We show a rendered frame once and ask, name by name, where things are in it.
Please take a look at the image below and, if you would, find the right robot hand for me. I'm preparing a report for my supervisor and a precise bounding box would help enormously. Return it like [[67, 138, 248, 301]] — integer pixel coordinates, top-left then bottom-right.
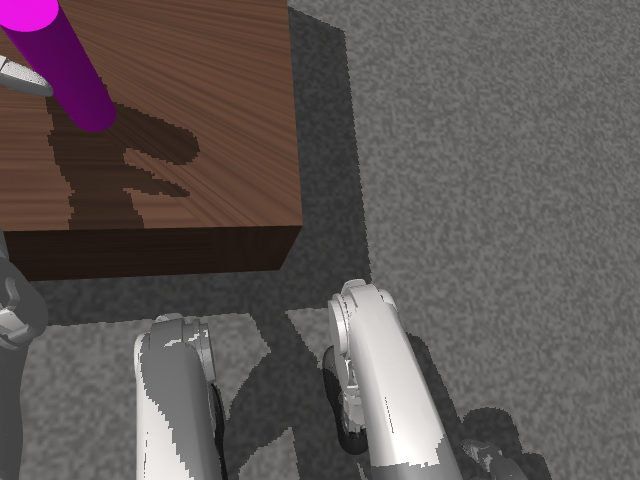
[[461, 439, 528, 480]]

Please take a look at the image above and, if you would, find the left robot arm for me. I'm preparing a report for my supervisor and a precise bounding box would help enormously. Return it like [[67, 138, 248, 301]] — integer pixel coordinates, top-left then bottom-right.
[[0, 228, 48, 480]]

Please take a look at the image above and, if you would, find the left robot hand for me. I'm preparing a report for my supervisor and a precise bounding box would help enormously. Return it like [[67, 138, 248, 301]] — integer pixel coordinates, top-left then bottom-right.
[[0, 55, 53, 97]]

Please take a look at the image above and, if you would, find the right robot foot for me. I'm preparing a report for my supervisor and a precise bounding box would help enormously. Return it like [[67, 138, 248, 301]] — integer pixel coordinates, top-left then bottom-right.
[[322, 345, 368, 455]]

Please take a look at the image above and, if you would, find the left robot foot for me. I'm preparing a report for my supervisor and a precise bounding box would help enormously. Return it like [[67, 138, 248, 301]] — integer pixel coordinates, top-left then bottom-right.
[[211, 383, 228, 480]]

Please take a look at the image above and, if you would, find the can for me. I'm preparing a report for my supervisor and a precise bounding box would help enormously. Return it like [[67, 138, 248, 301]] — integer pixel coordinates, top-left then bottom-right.
[[0, 0, 117, 132]]

